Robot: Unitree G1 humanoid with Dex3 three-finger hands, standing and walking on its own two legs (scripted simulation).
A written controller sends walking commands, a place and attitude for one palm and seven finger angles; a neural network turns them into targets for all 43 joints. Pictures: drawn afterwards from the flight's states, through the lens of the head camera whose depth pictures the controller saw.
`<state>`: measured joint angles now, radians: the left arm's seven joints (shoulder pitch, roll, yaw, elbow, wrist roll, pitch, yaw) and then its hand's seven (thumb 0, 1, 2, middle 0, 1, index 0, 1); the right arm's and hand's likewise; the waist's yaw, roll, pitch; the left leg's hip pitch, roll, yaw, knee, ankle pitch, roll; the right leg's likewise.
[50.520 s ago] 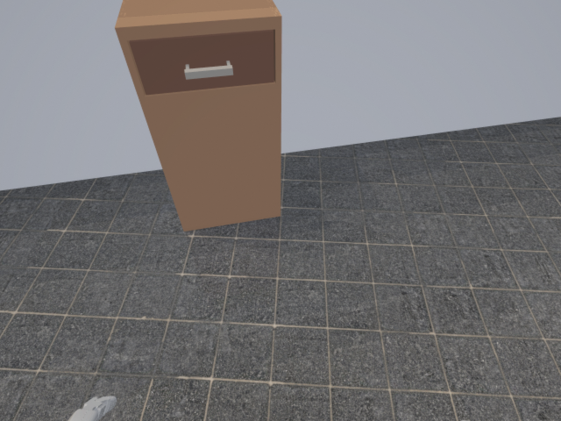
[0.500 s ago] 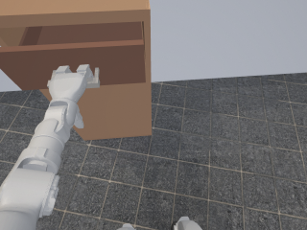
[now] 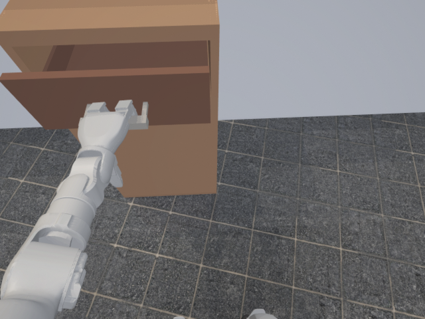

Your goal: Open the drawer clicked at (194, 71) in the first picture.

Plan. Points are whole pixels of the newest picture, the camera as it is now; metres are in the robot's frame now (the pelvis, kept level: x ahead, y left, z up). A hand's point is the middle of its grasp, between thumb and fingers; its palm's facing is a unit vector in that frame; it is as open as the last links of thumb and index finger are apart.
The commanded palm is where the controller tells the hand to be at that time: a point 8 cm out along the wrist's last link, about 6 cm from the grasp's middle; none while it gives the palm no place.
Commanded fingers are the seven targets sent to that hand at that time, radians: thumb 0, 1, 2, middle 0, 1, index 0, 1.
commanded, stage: re-aim the fingers above the handle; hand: left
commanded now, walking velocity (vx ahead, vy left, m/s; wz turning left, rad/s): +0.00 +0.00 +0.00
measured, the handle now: (116, 115) +0.52 +0.21 +0.02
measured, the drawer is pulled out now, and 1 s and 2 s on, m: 0.09 0.10 0.10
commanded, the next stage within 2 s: lower the fingers behind the handle in 1.76 s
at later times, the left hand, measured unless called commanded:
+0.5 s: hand (115, 144) +0.45 +0.21 +0.01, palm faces -0.07 -0.05 -1.00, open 13.9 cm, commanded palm +0.44 +0.20 +0.07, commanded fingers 0.00 -0.50 0.30 -0.30 -1.20 -0.30 -1.20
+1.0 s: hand (113, 144) +0.45 +0.21 +0.01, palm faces -0.07 -0.04 -1.00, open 14.0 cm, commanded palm +0.43 +0.21 +0.07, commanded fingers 0.00 -0.50 0.30 -0.30 -1.20 -0.30 -1.20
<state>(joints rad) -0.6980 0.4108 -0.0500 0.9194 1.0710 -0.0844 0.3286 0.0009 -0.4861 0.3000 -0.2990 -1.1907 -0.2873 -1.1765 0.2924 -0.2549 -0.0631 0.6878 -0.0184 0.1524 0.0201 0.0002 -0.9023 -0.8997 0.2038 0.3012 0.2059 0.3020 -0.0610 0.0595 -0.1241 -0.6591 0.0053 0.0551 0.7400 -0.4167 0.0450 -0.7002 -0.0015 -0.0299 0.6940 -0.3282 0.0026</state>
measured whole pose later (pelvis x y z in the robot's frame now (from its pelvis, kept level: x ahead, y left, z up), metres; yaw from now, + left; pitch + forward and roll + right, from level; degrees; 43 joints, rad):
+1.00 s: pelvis -0.01 -0.01 +0.00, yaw -1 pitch +19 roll -1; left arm -0.72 0.46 -0.01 0.98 1.08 -0.10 0.32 0.00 -0.49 0.30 -0.29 -1.18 -0.29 -1.17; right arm 0.33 -0.26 -0.06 0.69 -0.01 0.14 0.00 0.00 -0.90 -0.90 0.20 0.30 0.21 0.30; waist -0.09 0.06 -0.13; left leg -0.67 0.01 0.07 0.74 -0.40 0.04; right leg -0.72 0.01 -0.01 0.70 -0.31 0.00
